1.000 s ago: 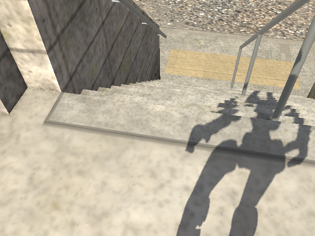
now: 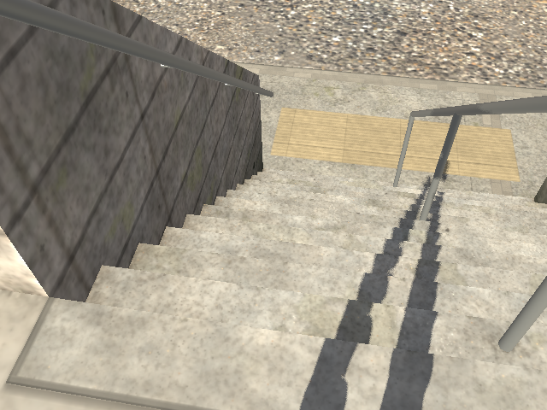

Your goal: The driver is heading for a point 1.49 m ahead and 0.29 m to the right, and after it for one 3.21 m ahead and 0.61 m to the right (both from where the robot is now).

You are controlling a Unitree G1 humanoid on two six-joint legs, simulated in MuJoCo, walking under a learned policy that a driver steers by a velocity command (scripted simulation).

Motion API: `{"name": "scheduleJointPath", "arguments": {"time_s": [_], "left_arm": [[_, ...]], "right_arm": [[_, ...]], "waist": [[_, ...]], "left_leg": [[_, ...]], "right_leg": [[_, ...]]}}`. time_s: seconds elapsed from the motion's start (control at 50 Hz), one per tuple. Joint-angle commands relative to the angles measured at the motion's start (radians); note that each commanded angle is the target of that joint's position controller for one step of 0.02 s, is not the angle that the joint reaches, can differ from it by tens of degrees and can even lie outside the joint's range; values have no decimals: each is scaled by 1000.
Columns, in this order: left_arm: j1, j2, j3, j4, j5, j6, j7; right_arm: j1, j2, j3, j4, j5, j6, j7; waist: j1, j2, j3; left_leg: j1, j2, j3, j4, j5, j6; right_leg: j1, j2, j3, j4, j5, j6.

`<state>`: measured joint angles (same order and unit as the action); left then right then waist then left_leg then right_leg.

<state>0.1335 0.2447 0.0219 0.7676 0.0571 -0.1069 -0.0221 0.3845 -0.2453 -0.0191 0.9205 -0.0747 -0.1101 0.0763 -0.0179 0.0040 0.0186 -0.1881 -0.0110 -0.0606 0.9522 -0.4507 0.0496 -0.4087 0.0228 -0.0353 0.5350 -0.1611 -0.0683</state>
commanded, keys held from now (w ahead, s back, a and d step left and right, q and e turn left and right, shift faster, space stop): w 1.00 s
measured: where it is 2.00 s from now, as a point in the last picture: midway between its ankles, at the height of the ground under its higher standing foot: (277, 295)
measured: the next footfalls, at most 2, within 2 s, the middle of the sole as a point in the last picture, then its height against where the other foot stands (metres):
left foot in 0.44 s outside the picture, level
right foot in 0.92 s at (316, 376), level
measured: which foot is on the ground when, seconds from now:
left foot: up 0.00-0.42, down 0.44-0.94, up 0.96-1.00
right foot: down 0.00-0.46, up 0.48-0.90, down 0.92-1.00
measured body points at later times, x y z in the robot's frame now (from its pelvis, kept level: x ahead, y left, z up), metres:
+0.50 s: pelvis +0.27 +0.03 +0.00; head +0.29 +0.04 +0.45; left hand +0.24 +0.27 -0.15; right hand +0.48 -0.20 -0.09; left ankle +0.37 +0.12 -0.73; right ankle +0.09 -0.09 -0.69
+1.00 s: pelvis +0.49 +0.00 -0.01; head +0.50 -0.01 +0.44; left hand +0.59 +0.24 -0.13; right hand +0.45 -0.24 -0.16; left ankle +0.38 +0.12 -0.67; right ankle +0.52 -0.07 -0.73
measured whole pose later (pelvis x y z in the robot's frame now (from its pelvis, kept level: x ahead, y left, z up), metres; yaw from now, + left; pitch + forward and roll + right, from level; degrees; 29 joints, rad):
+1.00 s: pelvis +0.49 +0.00 -0.01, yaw +0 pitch +1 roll +1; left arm 0.23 0.19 0.03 0.87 0.04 -0.10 -0.01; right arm 0.43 -0.20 -0.04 1.01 -0.04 -0.06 0.00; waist -0.02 0.01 -0.02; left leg -0.32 -0.05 -0.02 1.03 -0.49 0.06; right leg -0.38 0.02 -0.07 0.65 -0.31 -0.09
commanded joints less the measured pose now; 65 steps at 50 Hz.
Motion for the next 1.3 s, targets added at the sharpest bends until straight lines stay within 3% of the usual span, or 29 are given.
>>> {"name": "scheduleJointPath", "arguments": {"time_s": [0.02,0.38,0.44,0.48,0.52,0.6,0.68,0.7,0.74,0.76,0.78,0.8,0.82,0.86,0.9,0.92,0.94,0.96,0.98,1.0,1.08,1.1,1.12,1.14,1.16,1.2,1.26,1.28,1.3], "left_arm": [[276,103,32,62,-8,-8,21],[355,116,37,167,12,-8,-42],[360,128,47,188,8,0,-38],[511,-25,-12,175,37,-12,-50],[202,64,28,129,-7,0,-36],[181,-17,8,147,36,5,4],[153,39,23,105,-58,68,13],[142,-19,-4,146,45,49,-21],[72,-62,-13,119,42,47,-28],[3,10,5,53,-33,68,-8],[-19,23,7,49,-45,76,1],[164,-38,-15,124,45,48,-32],[228,8,5,133,49,34,-40],[-17,54,18,14,-38,42,2],[39,18,9,14,-40,50,20],[200,28,17,84,-31,3,16],[416,137,61,150,-24,-21,33],[478,233,76,144,-42,12,30],[493,206,80,158,-75,40,24],[446,148,81,169,44,-18,2],[297,-81,27,195,44,-22,14],[322,65,43,176,-89,1,14],[328,88,46,182,-97,2,16],[354,101,48,194,-81,7,20],[370,-12,26,228,73,-25,-14],[426,-26,19,247,91,-19,4],[521,-82,-19,317,59,-11,34],[516,128,41,257,-97,-8,38],[517,165,53,257,-104,-9,41]], "right_arm": [[-88,-114,-19,-92,-9,-26,-32],[-425,-67,-2,-206,19,60,-31],[-266,-153,-45,-162,52,41,-43],[127,-186,-53,-59,47,33,-45],[117,-152,-66,-5,13,12,-61],[-57,3,-18,-27,30,9,-82],[-7,-145,-65,0,95,13,-83],[60,-27,-30,24,-16,-7,-48],[112,-16,-27,57,-36,-9,-19],[22,-96,-57,17,105,6,-59],[23,-127,-56,22,113,14,-75],[81,-25,-8,67,-78,-6,-40],[73,-27,-15,69,-90,-8,-36],[49,-123,-48,37,110,21,-81],[108,-126,-48,60,95,71,-124],[136,-81,-26,116,-40,43,-62],[180,-36,-23,101,-38,22,-39],[215,14,-32,47,94,44,-88],[198,-40,-49,62,90,58,-107],[19,-7,-15,4,-2,16,-61],[48,29,0,33,-12,17,-53],[58,-88,-73,10,78,93,-100],[9,-77,-71,5,76,134,-117],[2,-25,-57,8,64,165,-118],[-54,92,10,-17,-41,98,-49],[9,84,19,18,-60,38,6],[-113,18,19,-5,-31,18,21],[-265,-84,-54,-70,75,74,-62],[-295,-102,-56,-68,77,101,-90]], "waist": [[97,-102,-41],[62,-68,20],[-14,-34,-121],[-89,235,-483],[-121,72,-72],[11,37,-46],[59,51,-15],[-5,30,11],[-9,52,10],[36,51,4],[23,65,-10],[55,81,-1],[76,66,11],[17,78,19],[2,110,27],[66,-43,-39],[100,-168,-197],[68,-235,-197],[97,-178,-178],[184,-131,-25],[45,-31,-34],[-35,-22,-52],[-25,-36,-13],[-29,-58,-11],[28,-90,45],[43,-56,-10],[80,-54,-14],[65,-65,-12],[79,-88,21]], "left_leg": [[-564,86,-64,251,93,64],[-421,48,70,-454,488,36],[-10,-14,121,-467,572,127],[776,404,-492,-555,652,462],[390,342,-443,-727,25,248],[37,244,-196,-831,277,210],[-91,200,-73,-814,450,171],[-96,220,-70,-847,395,225],[-132,207,-45,-820,395,217],[-190,156,4,-798,462,138],[-213,146,16,-795,480,122],[-288,189,14,-713,514,176],[-220,213,3,-656,572,189],[-48,176,10,-651,594,134],[84,195,-38,-539,742,125],[3,248,-72,-395,652,144],[-133,116,29,-82,439,87],[-429,-58,121,228,-121,26],[-569,-36,26,340,-143,23],[-754,-38,-175,544,-36,15],[-704,51,-121,378,304,5],[-492,24,-92,249,202,-37],[-462,13,-69,208,202,-54],[-412,9,-23,199,211,-60],[-651,71,-59,210,404,-50],[-714,103,-18,181,572,-24],[-848,161,-82,76,764,-30],[-712,87,9,3,690,-23],[-725,89,-5,-8,663,-25]], "right_leg": [[451,-304,470,-323,-197,-191],[469,-274,122,-291,531,-155],[402,-175,43,-61,811,-53],[-166,61,33,468,-268,73],[-403,-54,149,691,-321,3],[-200,-142,115,509,-177,11],[-116,-132,41,358,-9,58],[-208,-139,51,296,58,53],[-171,-128,28,281,138,53],[-11,-82,-15,252,204,59],[42,-60,-28,262,185,67],[63,-101,34,484,279,56],[-16,-105,48,525,187,53],[-51,-56,-31,220,-77,39],[4,-12,-43,74,-197,17],[171,-85,59,-73,32,2],[493,-191,196,-51,246,-98],[678,-412,541,-76,503,-197],[655,-430,626,-134,404,-265],[460,-389,645,-181,100,-321],[214,-232,257,-145,276,-198],[198,-260,266,-172,452,-167],[139,-259,236,-193,568,-169],[111,-254,186,-189,635,-159],[118,-223,164,-184,359,-182],[132,-199,173,-64,218,-178],[187,-214,254,3,60,-187],[213,-247,340,-39,94,-168],[216,-251,353,-28,114,-169]]}}
Velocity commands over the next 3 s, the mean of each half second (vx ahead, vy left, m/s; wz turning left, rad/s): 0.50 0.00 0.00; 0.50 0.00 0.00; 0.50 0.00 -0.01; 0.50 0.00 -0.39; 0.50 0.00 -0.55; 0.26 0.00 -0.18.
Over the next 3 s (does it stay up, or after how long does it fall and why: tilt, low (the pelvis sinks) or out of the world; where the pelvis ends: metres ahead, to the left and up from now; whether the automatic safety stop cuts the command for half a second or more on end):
stays up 1.28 -0.08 -0.65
